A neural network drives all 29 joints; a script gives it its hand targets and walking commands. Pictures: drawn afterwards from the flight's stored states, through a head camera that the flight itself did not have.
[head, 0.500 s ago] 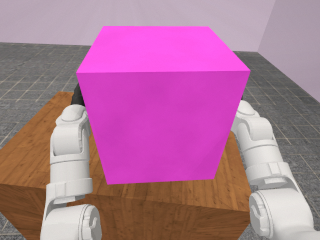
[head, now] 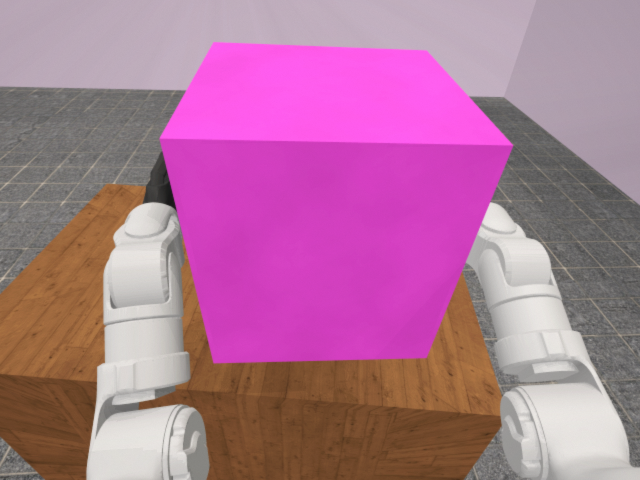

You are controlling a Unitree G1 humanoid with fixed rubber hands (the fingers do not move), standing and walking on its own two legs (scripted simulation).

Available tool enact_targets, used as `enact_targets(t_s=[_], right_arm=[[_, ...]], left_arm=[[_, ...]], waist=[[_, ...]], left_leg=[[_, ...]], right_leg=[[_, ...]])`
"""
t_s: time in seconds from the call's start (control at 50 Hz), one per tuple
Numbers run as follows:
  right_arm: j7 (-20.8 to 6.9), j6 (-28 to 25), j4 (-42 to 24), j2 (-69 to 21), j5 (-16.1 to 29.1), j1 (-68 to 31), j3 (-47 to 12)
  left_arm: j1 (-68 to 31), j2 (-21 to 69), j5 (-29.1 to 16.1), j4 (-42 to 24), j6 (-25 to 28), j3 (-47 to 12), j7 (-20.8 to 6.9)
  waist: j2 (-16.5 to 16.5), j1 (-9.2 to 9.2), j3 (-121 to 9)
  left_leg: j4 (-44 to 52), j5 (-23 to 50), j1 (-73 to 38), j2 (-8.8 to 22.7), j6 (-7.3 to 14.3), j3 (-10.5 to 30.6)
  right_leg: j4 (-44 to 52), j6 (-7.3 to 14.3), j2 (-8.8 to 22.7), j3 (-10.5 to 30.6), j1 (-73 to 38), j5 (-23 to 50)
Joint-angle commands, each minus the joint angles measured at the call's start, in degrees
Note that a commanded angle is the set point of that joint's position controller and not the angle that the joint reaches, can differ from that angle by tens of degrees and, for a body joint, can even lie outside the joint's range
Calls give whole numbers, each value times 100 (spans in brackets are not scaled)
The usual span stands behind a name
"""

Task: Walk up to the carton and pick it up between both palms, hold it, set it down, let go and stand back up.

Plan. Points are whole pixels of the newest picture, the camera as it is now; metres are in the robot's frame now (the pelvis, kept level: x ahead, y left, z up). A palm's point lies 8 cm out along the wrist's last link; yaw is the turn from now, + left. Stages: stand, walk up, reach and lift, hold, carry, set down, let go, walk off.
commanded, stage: hold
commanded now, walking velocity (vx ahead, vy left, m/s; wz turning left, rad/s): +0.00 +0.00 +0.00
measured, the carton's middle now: (322, 203) +0.39 -0.02 +0.21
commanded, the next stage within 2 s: none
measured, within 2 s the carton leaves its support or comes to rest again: neither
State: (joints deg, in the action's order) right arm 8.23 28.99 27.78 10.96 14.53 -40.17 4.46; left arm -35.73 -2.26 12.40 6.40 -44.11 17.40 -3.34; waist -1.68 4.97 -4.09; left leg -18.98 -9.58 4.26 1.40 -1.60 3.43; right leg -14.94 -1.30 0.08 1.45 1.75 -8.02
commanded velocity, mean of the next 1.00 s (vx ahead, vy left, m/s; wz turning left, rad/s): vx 0.00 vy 0.00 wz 0.00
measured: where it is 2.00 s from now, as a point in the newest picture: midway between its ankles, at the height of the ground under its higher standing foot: outside the picture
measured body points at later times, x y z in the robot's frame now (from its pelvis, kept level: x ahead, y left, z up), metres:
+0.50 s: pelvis +0.00 +0.00 +0.00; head -0.07 +0.02 +0.44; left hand +0.37 +0.18 +0.22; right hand +0.37 -0.19 +0.22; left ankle +0.02 +0.14 -0.75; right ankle +0.01 -0.14 -0.75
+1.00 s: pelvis +0.00 +0.00 +0.00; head -0.06 +0.02 +0.45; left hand +0.37 +0.17 +0.22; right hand +0.37 -0.19 +0.22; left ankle +0.02 +0.13 -0.75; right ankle +0.01 -0.14 -0.75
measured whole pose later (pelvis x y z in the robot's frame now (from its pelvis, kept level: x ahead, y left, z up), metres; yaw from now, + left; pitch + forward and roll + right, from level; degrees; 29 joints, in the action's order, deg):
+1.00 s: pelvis +0.00 +0.00 +0.00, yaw +1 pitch -5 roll -1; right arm 8.5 27.9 27.2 10.1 14.4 -39.7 4.5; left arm -34.7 -3.1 11.6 5.7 -43.0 16.9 -3.7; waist -2.2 4.9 -4.0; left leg -19.0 -9.5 4.5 1.4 -1.8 3.9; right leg -15.3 -1.1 0.0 0.8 1.8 -8.4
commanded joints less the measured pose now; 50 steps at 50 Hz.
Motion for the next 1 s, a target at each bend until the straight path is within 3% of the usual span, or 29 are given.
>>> enact_targets(t_s=[0.0,0.18,0.34,0.54,0.98], right_arm=[[-800,-371,-2235,-3271,841,-4871,-2215],[-777,-368,-1685,-3333,535,-4810,-1920],[-758,-427,-1726,-3349,537,-4768,-1932],[-794,-461,-1951,-3229,687,-4718,-2058],[-731,-400,-2069,-3252,674,-4578,-2116]], left_arm=[[-3942,2636,-959,-690,389,-2602,-783],[-4069,2664,-903,-330,423,-2610,-870],[-4073,2750,-964,-358,511,-2658,-848],[-3940,2761,-991,-623,491,-2749,-759],[-3819,2650,-962,-715,427,-2726,-803]], waist=[[119,-129,-2239],[224,12,-1847],[248,86,-1968],[306,20,-2054],[204,33,-1994]], left_leg=[[138,1503,-361,-471,9,-408],[348,707,-160,-468,65,-433],[268,1039,-303,-464,3,-388],[162,1471,-474,-431,-78,-355],[201,1325,-393,-470,-21,-405]], right_leg=[[35,-16,-435,-305,-640,1373],[144,-13,-325,-256,-353,691],[94,-12,-363,-319,-457,947],[57,20,-432,-373,-423,1071],[55,-40,-378,-322,-549,1281]])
